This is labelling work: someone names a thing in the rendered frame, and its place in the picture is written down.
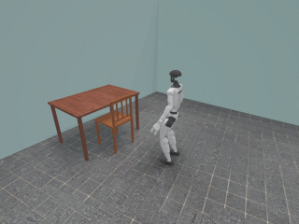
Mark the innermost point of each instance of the table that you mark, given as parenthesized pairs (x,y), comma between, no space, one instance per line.
(84,103)

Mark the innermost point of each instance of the left robot upper arm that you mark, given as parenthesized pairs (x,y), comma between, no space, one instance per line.
(170,97)

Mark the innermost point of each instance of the chair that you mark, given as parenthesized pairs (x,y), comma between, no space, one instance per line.
(114,119)

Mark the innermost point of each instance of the left robot forearm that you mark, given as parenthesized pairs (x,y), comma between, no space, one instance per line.
(164,115)

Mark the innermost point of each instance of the robot left foot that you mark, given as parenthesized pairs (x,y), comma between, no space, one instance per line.
(167,162)

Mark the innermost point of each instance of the robot left hand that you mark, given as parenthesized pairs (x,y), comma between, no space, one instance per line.
(155,127)

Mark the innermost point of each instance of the robot head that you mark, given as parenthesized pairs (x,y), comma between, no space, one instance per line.
(174,74)

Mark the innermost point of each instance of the right robot upper arm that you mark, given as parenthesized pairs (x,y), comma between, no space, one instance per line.
(182,96)

